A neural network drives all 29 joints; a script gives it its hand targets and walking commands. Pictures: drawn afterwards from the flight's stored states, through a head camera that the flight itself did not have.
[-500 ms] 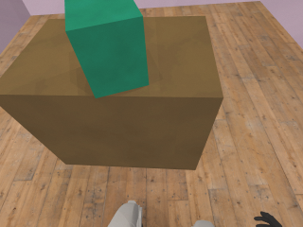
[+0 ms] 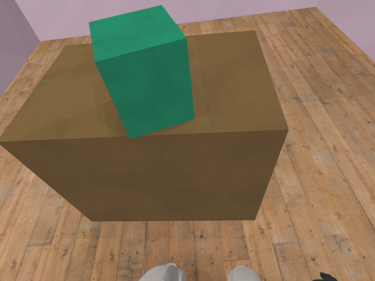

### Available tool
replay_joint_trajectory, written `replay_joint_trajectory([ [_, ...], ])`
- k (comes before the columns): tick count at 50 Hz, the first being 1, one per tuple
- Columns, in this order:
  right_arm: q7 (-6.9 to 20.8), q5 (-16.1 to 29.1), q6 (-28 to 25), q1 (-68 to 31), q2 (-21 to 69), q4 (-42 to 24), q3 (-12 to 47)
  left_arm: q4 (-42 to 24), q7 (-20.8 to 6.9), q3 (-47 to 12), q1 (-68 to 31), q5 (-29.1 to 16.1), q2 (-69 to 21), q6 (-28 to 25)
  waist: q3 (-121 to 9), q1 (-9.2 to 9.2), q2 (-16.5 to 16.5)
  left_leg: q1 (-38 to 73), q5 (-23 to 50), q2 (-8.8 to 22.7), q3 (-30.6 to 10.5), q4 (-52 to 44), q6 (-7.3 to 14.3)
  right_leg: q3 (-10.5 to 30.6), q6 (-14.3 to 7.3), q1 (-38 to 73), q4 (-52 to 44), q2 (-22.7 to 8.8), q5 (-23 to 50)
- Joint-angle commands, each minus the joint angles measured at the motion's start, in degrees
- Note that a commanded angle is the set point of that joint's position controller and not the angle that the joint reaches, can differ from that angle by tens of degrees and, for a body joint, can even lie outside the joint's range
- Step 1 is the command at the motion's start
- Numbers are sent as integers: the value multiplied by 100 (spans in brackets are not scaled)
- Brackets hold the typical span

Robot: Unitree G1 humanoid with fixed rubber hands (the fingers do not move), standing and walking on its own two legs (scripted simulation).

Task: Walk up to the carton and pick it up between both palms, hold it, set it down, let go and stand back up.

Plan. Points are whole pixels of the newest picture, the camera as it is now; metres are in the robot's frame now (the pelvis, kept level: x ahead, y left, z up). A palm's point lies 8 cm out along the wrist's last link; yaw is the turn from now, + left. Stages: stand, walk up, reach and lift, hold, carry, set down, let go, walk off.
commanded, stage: walk up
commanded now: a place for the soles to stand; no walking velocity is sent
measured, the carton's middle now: (145, 74) +0.62 +0.13 +0.10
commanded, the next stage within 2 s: none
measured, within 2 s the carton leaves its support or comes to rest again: neither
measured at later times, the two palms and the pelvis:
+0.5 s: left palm out of the picture +0.13 +0.41 -0.09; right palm (305, 267) +0.17 -0.23 -0.09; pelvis +0.07 +0.09 +0.00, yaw +2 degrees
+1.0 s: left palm (22, 280) +0.14 +0.39 -0.08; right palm (308, 262) +0.19 -0.24 -0.10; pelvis +0.08 +0.07 +0.00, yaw +1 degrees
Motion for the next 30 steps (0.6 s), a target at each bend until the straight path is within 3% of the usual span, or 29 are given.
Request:
replay_joint_trajectory([
  [1,-33,-238,-63,-538,-1449,-505,-657,-257,186,966,801,100,2465,-83,-117,357,-1305,-2601,-467,452,-1141,1536,-407,4057,-1659,1625,-3998,-2154,-2602],
  [3,20,-243,-78,-349,-1365,-423,-688,-331,210,865,647,110,2201,-129,-229,151,-1068,-2362,-255,529,-1129,1509,-418,3228,-1532,1653,-3518,-1787,-1390],
  [4,31,-229,-77,-287,-1352,-373,-722,-345,188,841,709,122,2124,-149,-378,112,-1122,-2135,-224,533,-1131,1488,-420,2878,-1418,1704,-3276,-1598,-705],
  [6,42,-240,-76,-309,-1251,-410,-696,-378,166,875,896,120,2205,-156,-620,167,-1274,-2104,-288,522,-1041,1575,-447,2707,-1468,1819,-2948,-1598,75],
  [8,37,-249,-77,-353,-1227,-442,-666,-467,162,901,903,123,2236,-164,-793,201,-1374,-2235,-329,614,-997,1558,-440,2677,-1589,1996,-2735,-1729,356],
  [12,-56,-150,-233,-455,-1189,-359,-603,-557,83,890,763,167,2280,-134,-861,207,-1713,-1658,-690,693,-707,592,-334,2195,-1663,1586,-2237,-1649,1189],
  [14,-86,-59,-357,-160,-1156,-245,-594,-668,19,811,357,156,2198,-92,-996,-41,-1798,-652,-294,594,-530,-308,-246,1545,-1489,973,-1749,-1420,1779],
  [15,-113,-28,-432,347,-1117,-27,-622,-756,5,731,10,124,2082,-52,-1212,-351,-1460,459,215,467,-483,-1123,-209,918,-1251,392,-1050,-1115,2251],
  [16,-191,-27,-522,1256,-1301,291,-731,-815,-29,614,-92,108,1650,-9,-1683,-773,-528,1732,188,507,-1041,-1919,-265,143,-765,-244,795,-573,2302],
  [17,-304,-87,-597,1675,-1831,337,-849,-935,-42,432,92,61,969,-28,-1613,-826,1094,2339,977,1501,-3112,-2523,-190,-229,-272,-1519,2075,53,831],
  [18,-337,-27,-588,1292,-2016,157,-831,-941,3,390,230,16,974,5,-1363,-477,970,2458,1841,2064,-4292,-2737,105,-49,-223,-2207,2058,470,-793],
  [19,-328,68,-560,1133,-2154,143,-849,-910,32,482,146,41,1443,65,-1461,-539,422,2454,1125,2421,-4866,-2901,490,149,-280,-2334,2032,257,-853],
  [20,-352,97,-547,775,-2077,94,-823,-842,30,499,21,68,1606,73,-1003,-433,333,2041,924,2322,-4698,-2959,540,136,-283,-2415,2063,98,-734],
  [22,-396,45,-550,570,-1702,23,-726,-687,-60,568,25,40,1567,78,-383,-219,323,1446,1553,1961,-3760,-2730,372,163,-258,-1999,1733,-60,-366],
  [23,-411,43,-565,525,-1674,15,-708,-684,-108,592,41,33,1495,104,-285,-175,423,1118,1721,1956,-3576,-2722,355,211,-261,-1659,1579,-64,-303],
  [27,-433,24,-650,411,-1509,-67,-610,-678,-171,581,-207,35,1384,138,-304,-180,299,941,2380,1885,-3241,-2454,567,146,-243,-1140,955,-63,-302],
  [28,-428,7,-649,418,-1525,-79,-602,-691,-167,564,-232,-2,1332,113,-361,-172,499,1058,2745,1871,-3121,-2299,696,82,-250,-1053,665,-42,-394],
  [30,-412,-17,-631,412,-1496,-132,-590,-740,-156,564,-318,-20,1333,72,-478,-211,662,1178,3309,1834,-3034,-2164,754,-33,-244,-848,327,-5,-455],
])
